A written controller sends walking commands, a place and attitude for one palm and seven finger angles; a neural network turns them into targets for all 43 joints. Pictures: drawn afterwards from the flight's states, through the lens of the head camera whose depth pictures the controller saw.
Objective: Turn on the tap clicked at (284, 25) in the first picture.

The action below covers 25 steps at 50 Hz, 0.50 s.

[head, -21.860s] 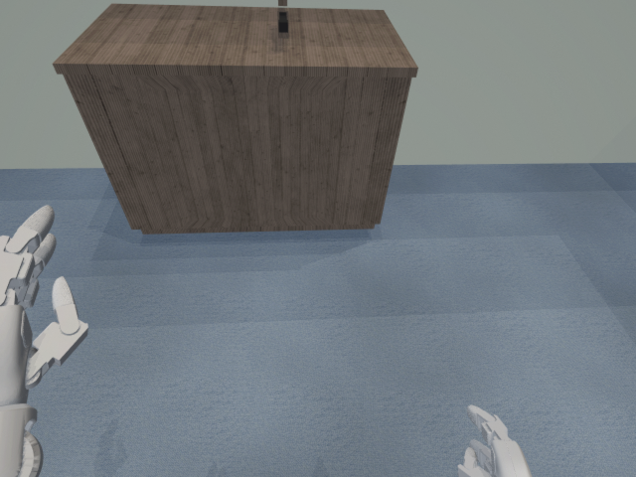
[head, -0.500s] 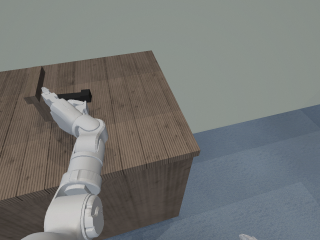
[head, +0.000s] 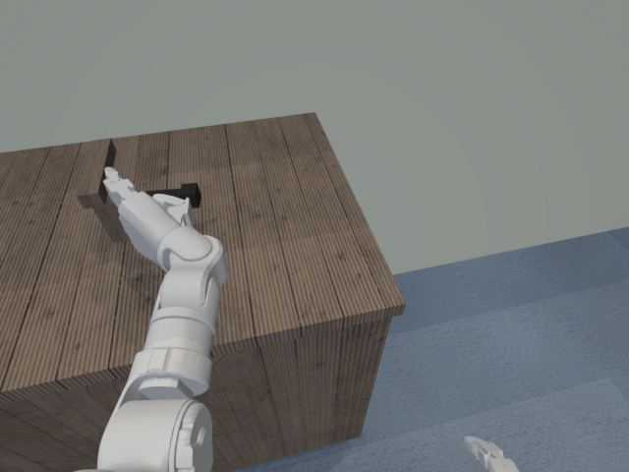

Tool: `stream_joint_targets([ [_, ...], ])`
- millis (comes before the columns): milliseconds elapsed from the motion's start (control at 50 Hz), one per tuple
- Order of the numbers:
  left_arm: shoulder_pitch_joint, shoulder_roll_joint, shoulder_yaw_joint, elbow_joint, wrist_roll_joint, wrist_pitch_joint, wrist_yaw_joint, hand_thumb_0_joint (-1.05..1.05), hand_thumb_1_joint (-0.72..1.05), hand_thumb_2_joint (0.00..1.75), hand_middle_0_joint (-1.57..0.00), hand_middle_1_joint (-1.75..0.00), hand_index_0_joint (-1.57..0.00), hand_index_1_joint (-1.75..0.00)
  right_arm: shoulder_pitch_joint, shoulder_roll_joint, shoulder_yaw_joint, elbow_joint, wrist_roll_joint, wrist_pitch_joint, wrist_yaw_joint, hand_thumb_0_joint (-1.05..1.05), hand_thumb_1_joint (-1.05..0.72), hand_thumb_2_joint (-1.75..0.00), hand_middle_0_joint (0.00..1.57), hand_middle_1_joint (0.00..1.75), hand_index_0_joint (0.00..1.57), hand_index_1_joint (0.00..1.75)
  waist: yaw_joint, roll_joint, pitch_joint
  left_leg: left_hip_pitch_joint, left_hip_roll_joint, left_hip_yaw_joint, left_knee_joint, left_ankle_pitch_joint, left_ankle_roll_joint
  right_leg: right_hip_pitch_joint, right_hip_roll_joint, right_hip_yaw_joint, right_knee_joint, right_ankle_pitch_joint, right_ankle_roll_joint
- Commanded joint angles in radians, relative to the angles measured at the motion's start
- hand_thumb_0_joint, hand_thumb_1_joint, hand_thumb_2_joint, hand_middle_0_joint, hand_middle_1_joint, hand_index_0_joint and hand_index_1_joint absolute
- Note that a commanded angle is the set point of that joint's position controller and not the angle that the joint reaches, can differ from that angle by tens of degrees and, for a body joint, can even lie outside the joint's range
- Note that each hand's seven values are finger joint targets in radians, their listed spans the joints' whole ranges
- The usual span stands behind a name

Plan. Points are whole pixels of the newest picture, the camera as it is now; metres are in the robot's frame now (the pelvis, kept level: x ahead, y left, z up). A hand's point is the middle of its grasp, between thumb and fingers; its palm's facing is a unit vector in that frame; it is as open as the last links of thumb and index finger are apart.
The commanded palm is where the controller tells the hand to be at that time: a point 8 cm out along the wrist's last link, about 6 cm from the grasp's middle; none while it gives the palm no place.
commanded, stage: lift the hand up off the lever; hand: left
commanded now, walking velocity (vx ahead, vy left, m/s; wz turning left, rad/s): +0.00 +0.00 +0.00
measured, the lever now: (190, 195) +0.49 +0.23 +0.08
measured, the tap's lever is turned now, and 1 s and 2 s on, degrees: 83 83 83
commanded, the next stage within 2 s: draw the hand back beside the body in 0.86 s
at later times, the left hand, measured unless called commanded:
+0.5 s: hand (193, 199) +0.42 +0.19 +0.15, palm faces +0.78 -0.63 -0.07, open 7.8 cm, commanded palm +0.36 +0.20 +0.15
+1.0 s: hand (190, 193) +0.42 +0.19 +0.15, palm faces +0.77 -0.63 -0.10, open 7.8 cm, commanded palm +0.35 +0.21 +0.16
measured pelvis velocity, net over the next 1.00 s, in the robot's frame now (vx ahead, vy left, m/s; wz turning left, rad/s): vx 0.01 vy -0.01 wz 0.00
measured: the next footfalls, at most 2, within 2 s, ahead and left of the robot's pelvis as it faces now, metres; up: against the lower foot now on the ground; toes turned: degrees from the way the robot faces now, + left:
none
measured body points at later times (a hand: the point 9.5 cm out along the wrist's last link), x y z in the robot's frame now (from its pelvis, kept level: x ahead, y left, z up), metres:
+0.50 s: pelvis +0.01 -0.01 +0.00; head +0.01 -0.02 +0.45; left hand +0.37 +0.22 +0.15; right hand +0.15 -0.24 -0.12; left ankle +0.01 +0.12 -0.73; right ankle -0.01 -0.09 -0.73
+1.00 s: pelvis +0.01 -0.01 +0.01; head +0.01 -0.03 +0.46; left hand +0.37 +0.22 +0.16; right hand +0.18 -0.24 -0.11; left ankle +0.01 +0.12 -0.73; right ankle -0.01 -0.09 -0.73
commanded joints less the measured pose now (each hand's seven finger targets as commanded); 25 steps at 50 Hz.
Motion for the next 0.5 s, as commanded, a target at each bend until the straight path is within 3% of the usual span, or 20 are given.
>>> stream_joint_targets([
  [0,-0.480,0.110,-0.042,-0.177,0.018,-0.029,0.002,0.00,0.90,0.90,-0.15,-0.15,-0.15,-0.15,-0.102,-0.118,-0.025,-0.124,0.010,-0.034,-0.014,0.00,-0.90,-0.90,0.20,0.30,0.20,0.30,-0.018,-0.083,-0.241,0.095,0.006,0.043,-0.066,0.192,0.006,0.102,-0.031,0.018,-0.118,0.152,0.017],
  [20,-0.460,0.152,0.001,-0.160,0.018,-0.025,0.004,0.00,0.90,0.90,-0.15,-0.15,-0.15,-0.15,-0.105,-0.122,-0.028,-0.117,0.008,-0.031,-0.020,0.00,-0.90,-0.90,0.20,0.30,0.20,0.30,-0.003,-0.083,-0.242,0.089,0.005,0.039,-0.076,0.176,0.005,0.109,-0.025,0.019,-0.123,0.132,0.016],
  [40,-0.493,0.106,-0.044,-0.176,0.019,-0.025,0.004,0.00,0.90,0.90,-0.15,-0.15,-0.15,-0.15,-0.109,-0.114,-0.020,-0.125,0.009,-0.033,-0.017,0.00,-0.90,-0.90,0.20,0.30,0.20,0.30,-0.014,-0.077,-0.248,0.101,0.005,0.043,-0.074,0.189,0.007,0.106,-0.032,0.020,-0.121,0.149,0.018],
  [80,-0.516,0.124,-0.028,-0.180,0.030,-0.027,0.014,0.00,0.90,0.90,-0.15,-0.15,-0.15,-0.15,-0.105,-0.111,-0.022,-0.121,0.005,-0.034,-0.016,0.00,-0.90,-0.90,0.20,0.30,0.20,0.30,-0.009,-0.083,-0.264,0.105,0.009,0.044,-0.068,0.208,0.005,0.114,-0.031,0.018,-0.115,0.168,0.017],
  [120,-0.509,0.175,0.012,-0.225,0.044,-0.032,0.020,0.00,0.90,0.90,-0.15,-0.15,-0.15,-0.15,-0.103,-0.113,-0.029,-0.120,0.000,-0.030,-0.015,0.00,-0.90,-0.90,0.20,0.30,0.20,0.30,0.011,-0.026,-0.310,0.129,0.011,0.041,-0.059,0.268,-0.005,0.130,-0.024,0.017,-0.096,0.219,0.009],
  [140,-0.506,0.140,-0.018,-0.233,0.046,-0.032,0.022,0.00,0.90,0.90,-0.15,-0.15,-0.15,-0.15,-0.100,-0.107,-0.026,-0.129,-0.001,-0.031,-0.011,0.00,-0.90,-0.90,0.20,0.30,0.20,0.30,0.004,-0.036,-0.323,0.137,0.011,0.047,-0.054,0.295,-0.003,0.137,-0.028,0.015,-0.087,0.255,0.011],
  [200,-0.488,0.132,-0.025,-0.230,0.048,-0.017,0.017,0.00,0.90,0.90,-0.15,-0.15,-0.15,-0.15,-0.097,-0.107,-0.027,-0.130,0.000,-0.025,-0.007,0.00,-0.90,-0.90,0.20,0.30,0.20,0.30,0.001,-0.038,-0.317,0.131,0.013,0.052,-0.044,0.323,-0.003,0.149,-0.032,0.015,-0.080,0.304,0.012],
  [220,-0.464,0.177,0.016,-0.231,0.047,-0.013,0.015,0.00,0.90,0.90,-0.15,-0.15,-0.15,-0.15,-0.091,-0.117,-0.031,-0.129,-0.001,-0.022,-0.012,0.00,-0.90,-0.90,0.20,0.30,0.20,0.30,0.011,-0.058,-0.327,0.133,0.011,0.048,-0.049,0.340,-0.003,0.166,-0.028,0.015,-0.079,0.324,0.011],
  [300,-0.421,0.098,-0.051,-0.270,0.022,0.018,-0.006,0.00,0.90,0.90,-0.15,-0.15,-0.15,-0.15,-0.101,-0.113,-0.031,-0.144,0.010,-0.023,-0.009,0.00,-0.90,-0.90,0.20,0.30,0.20,0.30,0.002,-0.063,-0.310,0.151,0.012,0.055,-0.052,0.372,-0.002,0.177,-0.031,0.011,-0.081,0.370,0.013],
  [320,-0.411,0.125,-0.030,-0.277,0.019,0.022,-0.011,0.00,0.90,0.90,-0.15,-0.15,-0.15,-0.15,-0.100,-0.121,-0.033,-0.138,0.009,-0.021,-0.012,0.00,-0.90,-0.90,0.20,0.30,0.20,0.30,0.009,-0.067,-0.311,0.161,0.013,0.049,-0.059,0.384,-0.005,0.183,-0.027,0.008,-0.084,0.370,0.011],
  [400,-0.402,0.091,-0.060,-0.315,0.000,0.044,-0.021,0.00,0.90,0.90,-0.15,-0.15,-0.15,-0.15,-0.116,-0.117,-0.030,-0.144,0.018,-0.027,-0.011,0.00,-0.90,-0.90,0.20,0.30,0.20,0.30,0.006,-0.091,-0.277,0.159,0.011,0.053,-0.068,0.372,0.000,0.190,-0.034,0.010,-0.098,0.377,0.017],
  [420,-0.402,0.127,-0.032,-0.330,0.002,0.044,-0.019,0.00,0.90,0.90,-0.15,-0.15,-0.15,-0.15,-0.120,-0.121,-0.032,-0.138,0.016,-0.027,-0.016,0.00,-0.90,-0.90,0.20,0.30,0.20,0.30,0.017,-0.072,-0.278,0.168,0.011,0.049,-0.075,0.372,-0.003,0.193,-0.029,0.010,-0.102,0.360,0.014],
  [440,-0.400,0.102,-0.053,-0.346,0.000,0.047,-0.019,0.00,0.90,0.90,-0.15,-0.15,-0.15,-0.15,-0.127,-0.114,-0.028,-0.145,0.019,-0.030,-0.014,0.00,-0.90,-0.90,0.20,0.30,0.20,0.30,0.014,-0.069,-0.278,0.171,0.010,0.054,-0.075,0.374,-0.001,0.195,-0.034,0.012,-0.102,0.371,0.016],
  [460,-0.399,0.133,-0.027,-0.368,0.002,0.045,-0.014,0.00,0.90,0.90,-0.15,-0.15,-0.15,-0.15,-0.127,-0.113,-0.029,-0.145,0.019,-0.030,-0.013,0.00,-0.90,-0.90,0.20,0.30,0.20,0.30,0.021,-0.068,-0.296,0.172,0.010,0.055,-0.073,0.381,-0.002,0.210,-0.035,0.013,-0.100,0.384,0.016],
  [480,-0.399,0.112,-0.048,-0.389,0.007,0.048,-0.014,0.00,0.90,0.90,-0.15,-0.15,-0.15,-0.15,-0.135,-0.109,-0.028,-0.147,0.016,-0.031,-0.012,0.00,-0.90,-0.90,0.20,0.30,0.20,0.30,0.023,-0.056,-0.306,0.175,0.010,0.058,-0.072,0.389,-0.004,0.216,-0.035,0.012,-0.096,0.391,0.015],
])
